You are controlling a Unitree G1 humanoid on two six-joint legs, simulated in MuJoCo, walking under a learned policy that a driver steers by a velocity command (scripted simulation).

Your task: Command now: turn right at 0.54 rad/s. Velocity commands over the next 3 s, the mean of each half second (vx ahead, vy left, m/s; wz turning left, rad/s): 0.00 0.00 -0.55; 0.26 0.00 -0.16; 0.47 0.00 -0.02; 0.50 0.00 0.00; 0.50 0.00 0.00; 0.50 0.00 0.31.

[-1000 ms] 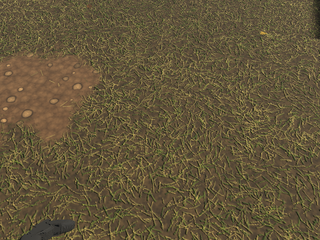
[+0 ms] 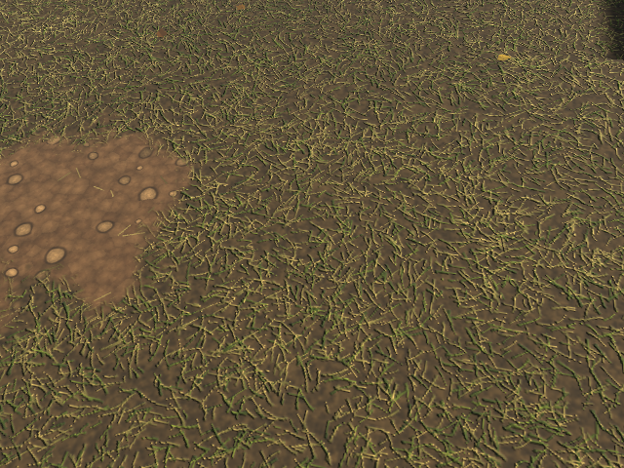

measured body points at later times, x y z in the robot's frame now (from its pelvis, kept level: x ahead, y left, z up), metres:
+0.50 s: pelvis +0.01 +0.04 +0.00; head +0.06 +0.05 +0.45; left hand +0.25 +0.28 -0.10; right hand +0.08 -0.28 -0.09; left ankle +0.05 +0.15 -0.74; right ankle -0.06 -0.08 -0.66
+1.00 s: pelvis +0.09 -0.02 +0.00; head +0.11 -0.05 +0.45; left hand +0.20 +0.23 -0.11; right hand +0.18 -0.33 -0.10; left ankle +0.29 +0.08 -0.69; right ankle -0.05 -0.08 -0.74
